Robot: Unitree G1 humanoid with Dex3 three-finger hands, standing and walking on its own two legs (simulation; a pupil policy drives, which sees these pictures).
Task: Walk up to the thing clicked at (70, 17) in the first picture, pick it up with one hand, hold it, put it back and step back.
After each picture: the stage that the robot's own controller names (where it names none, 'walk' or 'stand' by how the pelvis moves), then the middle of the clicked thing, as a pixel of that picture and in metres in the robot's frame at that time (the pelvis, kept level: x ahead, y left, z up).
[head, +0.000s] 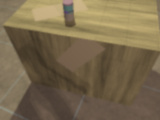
stand; (68, 10) +0.92 +0.14 -0.04
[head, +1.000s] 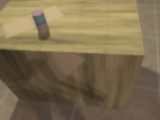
walk; (40, 21) +0.78 +0.32 -0.02
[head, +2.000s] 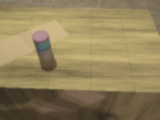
rise first; (43, 45) +0.52 +0.21 +0.00
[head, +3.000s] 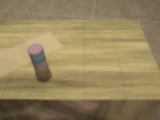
stand; (38, 57) +0.51 +0.24 -0.03
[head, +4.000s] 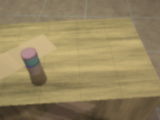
stand; (32, 61) +0.49 +0.27 -0.04
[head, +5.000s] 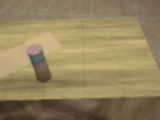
stand; (37, 58) +0.51 +0.25 -0.04
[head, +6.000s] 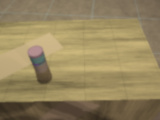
stand; (38, 59) +0.50 +0.25 -0.04
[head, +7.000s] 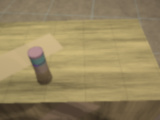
rise first; (38, 60) +0.50 +0.24 -0.04
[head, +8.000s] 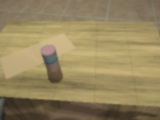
rise first; (50, 58) +0.51 +0.22 -0.04
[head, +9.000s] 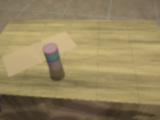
go down; (52, 56) +0.51 +0.21 -0.04
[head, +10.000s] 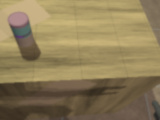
go down; (22, 30) +0.54 +0.20 +0.02
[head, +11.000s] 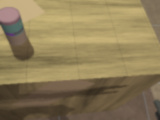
approach; (13, 27) +0.53 +0.21 +0.04
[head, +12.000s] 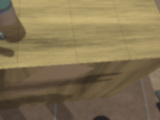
close in; out of the picture +0.55 +0.21 +0.08
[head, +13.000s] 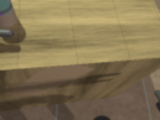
close; out of the picture +0.55 +0.21 +0.08
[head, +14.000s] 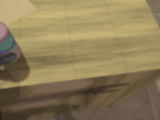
lift; (3, 43) +0.45 +0.21 +0.06
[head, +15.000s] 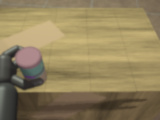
lift; (32, 68) +0.34 +0.17 +0.12
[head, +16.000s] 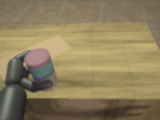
hold; (42, 70) +0.31 +0.15 +0.15
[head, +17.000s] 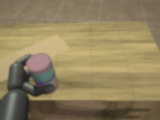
hold; (43, 74) +0.31 +0.15 +0.13
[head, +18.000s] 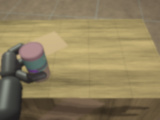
crouch; (36, 63) +0.35 +0.17 +0.13
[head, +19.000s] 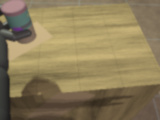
lower; (20, 23) +0.48 +0.18 +0.17
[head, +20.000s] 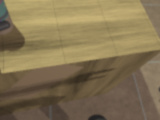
lower; out of the picture +0.54 +0.18 +0.08
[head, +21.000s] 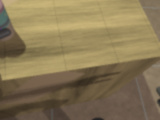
lower; out of the picture +0.52 +0.19 +0.07
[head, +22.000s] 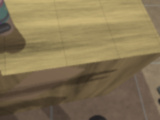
lower; out of the picture +0.53 +0.18 +0.08
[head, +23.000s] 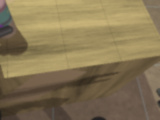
lower; out of the picture +0.52 +0.19 +0.07
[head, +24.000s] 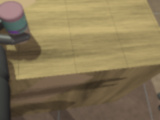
open; (16, 24) +0.51 +0.17 +0.07
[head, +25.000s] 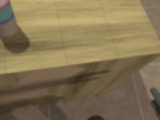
sink last; (1, 14) +0.53 +0.18 +0.07
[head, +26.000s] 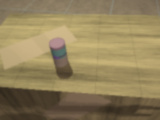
sink last; (59, 52) +0.51 +0.17 +0.02
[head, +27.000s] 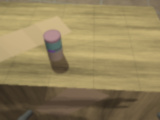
stand; (54, 45) +0.50 +0.16 +0.03
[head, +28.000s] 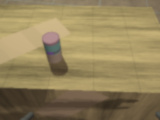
stand; (52, 48) +0.50 +0.16 +0.03
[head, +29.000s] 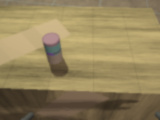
stand; (53, 48) +0.50 +0.16 +0.03
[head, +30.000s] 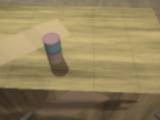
stand; (53, 48) +0.50 +0.16 +0.03
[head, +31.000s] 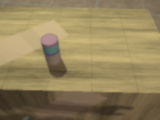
stand; (51, 49) +0.50 +0.16 +0.03
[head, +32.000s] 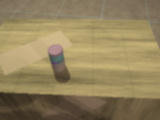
stand; (57, 58) +0.51 +0.17 -0.04
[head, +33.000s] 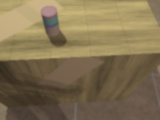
walk; (50, 21) +0.61 +0.17 -0.02
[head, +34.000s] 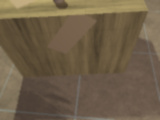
walk; out of the picture +0.94 +0.23 -0.02
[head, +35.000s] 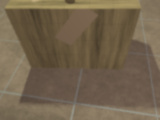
stand; out of the picture +1.16 +0.19 -0.02
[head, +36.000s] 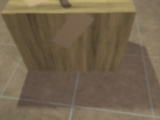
stand; out of the picture +1.15 +0.20 -0.04
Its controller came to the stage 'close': yes
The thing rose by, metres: 0.19
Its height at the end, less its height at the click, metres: +0.00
